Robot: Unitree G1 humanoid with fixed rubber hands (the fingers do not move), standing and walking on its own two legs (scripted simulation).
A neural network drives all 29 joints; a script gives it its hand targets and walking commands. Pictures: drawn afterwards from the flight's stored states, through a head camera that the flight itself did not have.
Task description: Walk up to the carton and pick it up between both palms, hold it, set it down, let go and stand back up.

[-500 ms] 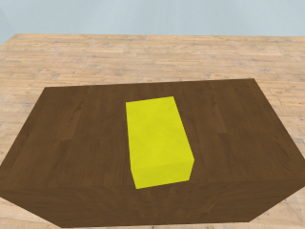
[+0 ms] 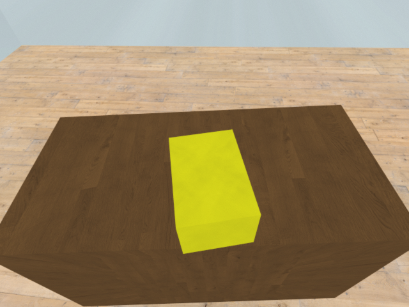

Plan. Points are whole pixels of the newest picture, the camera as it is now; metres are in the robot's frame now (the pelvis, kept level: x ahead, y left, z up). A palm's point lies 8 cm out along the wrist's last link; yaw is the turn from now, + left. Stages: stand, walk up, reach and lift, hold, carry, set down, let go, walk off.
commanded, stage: stand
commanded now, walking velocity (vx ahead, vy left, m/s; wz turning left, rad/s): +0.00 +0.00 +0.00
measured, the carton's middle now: (209, 187) +0.43 +0.02 -0.07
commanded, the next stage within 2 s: none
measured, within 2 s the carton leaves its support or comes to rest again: neither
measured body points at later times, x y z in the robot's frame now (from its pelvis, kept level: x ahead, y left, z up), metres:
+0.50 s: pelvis +0.00 +0.00 +0.00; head +0.01 -0.01 +0.45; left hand +0.10 +0.31 -0.12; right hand +0.09 -0.31 -0.13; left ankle -0.02 +0.13 -0.75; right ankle -0.03 -0.09 -0.75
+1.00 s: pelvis +0.00 +0.00 +0.00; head +0.01 -0.01 +0.45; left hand +0.09 +0.32 -0.12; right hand +0.08 -0.31 -0.13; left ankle -0.02 +0.13 -0.75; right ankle -0.03 -0.09 -0.75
